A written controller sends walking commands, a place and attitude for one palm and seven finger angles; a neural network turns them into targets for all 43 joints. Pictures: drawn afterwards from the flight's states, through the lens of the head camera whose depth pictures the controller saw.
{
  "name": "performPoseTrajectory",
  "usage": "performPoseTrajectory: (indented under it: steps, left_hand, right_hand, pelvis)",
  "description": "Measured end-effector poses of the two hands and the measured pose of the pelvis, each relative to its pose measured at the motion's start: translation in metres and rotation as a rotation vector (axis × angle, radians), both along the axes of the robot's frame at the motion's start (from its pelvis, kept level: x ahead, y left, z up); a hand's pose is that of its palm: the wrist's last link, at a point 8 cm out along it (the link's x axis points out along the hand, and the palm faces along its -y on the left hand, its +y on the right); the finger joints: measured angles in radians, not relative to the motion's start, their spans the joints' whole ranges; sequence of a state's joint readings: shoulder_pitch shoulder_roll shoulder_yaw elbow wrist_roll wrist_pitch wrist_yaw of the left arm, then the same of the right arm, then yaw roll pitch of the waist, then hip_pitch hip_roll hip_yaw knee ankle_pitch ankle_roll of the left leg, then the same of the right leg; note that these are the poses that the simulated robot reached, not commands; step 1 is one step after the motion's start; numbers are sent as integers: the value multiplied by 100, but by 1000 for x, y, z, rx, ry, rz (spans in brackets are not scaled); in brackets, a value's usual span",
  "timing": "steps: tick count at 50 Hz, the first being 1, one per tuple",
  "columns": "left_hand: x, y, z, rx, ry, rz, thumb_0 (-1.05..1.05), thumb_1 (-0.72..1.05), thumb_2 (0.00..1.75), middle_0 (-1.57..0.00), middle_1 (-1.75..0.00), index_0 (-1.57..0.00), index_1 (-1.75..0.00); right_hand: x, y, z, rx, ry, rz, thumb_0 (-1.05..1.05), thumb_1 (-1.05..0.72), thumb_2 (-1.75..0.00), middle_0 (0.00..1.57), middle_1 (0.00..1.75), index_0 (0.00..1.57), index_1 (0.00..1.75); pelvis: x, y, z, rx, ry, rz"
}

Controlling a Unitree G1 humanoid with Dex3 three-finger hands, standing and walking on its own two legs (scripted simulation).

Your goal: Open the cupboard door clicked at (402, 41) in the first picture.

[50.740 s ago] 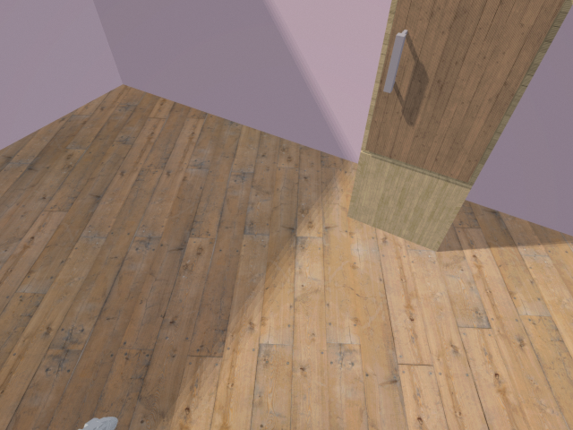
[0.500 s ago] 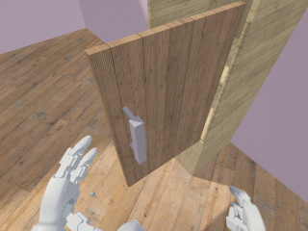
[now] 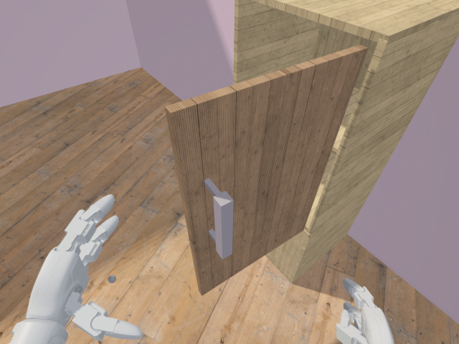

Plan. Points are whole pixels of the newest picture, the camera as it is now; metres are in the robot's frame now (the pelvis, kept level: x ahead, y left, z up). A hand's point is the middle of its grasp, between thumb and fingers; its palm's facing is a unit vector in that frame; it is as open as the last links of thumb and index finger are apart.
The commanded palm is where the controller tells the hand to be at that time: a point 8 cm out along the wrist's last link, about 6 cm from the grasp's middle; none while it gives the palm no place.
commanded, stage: draw the hand back to the body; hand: left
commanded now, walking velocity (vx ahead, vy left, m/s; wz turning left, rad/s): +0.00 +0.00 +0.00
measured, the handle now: (217, 220) +0.33 +0.06 +0.06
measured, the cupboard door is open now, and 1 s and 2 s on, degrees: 85 85 85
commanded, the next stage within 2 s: step back with the hand held close in 1.00 s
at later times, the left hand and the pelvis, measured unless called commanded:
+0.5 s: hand (48, 227) +0.22 +0.26 +0.18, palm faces +0.34 -0.85 -0.39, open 10.6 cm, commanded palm +0.17 +0.31 +0.20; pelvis +0.02 +0.02 +0.04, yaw -2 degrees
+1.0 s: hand (57, 218) +0.22 +0.24 +0.19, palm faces +0.40 -0.82 -0.40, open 7.5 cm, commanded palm +0.17 +0.28 +0.21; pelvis +0.03 -0.01 +0.04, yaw -1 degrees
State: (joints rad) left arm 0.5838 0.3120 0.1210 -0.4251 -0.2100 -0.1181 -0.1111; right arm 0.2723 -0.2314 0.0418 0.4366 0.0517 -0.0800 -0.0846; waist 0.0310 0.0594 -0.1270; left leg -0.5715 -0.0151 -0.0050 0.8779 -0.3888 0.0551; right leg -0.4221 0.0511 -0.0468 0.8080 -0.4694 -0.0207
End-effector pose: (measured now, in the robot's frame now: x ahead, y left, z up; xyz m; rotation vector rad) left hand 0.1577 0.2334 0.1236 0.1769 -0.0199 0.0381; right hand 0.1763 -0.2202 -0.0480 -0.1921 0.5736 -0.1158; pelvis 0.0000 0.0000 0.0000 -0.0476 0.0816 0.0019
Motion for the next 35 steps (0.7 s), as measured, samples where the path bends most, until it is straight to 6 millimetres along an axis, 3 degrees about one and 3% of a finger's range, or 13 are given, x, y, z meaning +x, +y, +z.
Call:
performPoseTrajectory:
  steps: [8, 18, 28, 35]
  left_hand:
    - [-4, 25, 18, 122, 36, 189, -1, -19, 43, -17, -30, -16, -30]
    - [12, 51, 54, 207, -49, 260, 0, 15, 57, -18, -30, -17, -30]
    - [20, 71, 77, 265, -105, 323, 1, 49, 72, -19, -30, -19, -30]
    - [19, 74, 97, 305, -168, 370, 1, 73, 82, -20, -30, -20, -30]
  right_hand:
    - [1, 19, 7, -1, 49, -4, 1, -91, -89, 20, 30, 20, 30]
    - [10, 33, 11, 3, 77, 25, 1, -91, -89, 20, 30, 21, 30]
    - [17, 24, 18, -4, 92, 28, 1, -91, -89, 20, 30, 21, 30]
    - [18, 10, 17, -6, 104, 23, 1, -91, -89, 20, 30, 20, 30]
  pelvis:
    - [8, 13, 17, 5, -39, -11]
    - [19, 25, 30, 18, -83, -19]
    - [24, 21, 38, 27, -103, -27]
    - [24, 13, 40, 30, -111, -25]
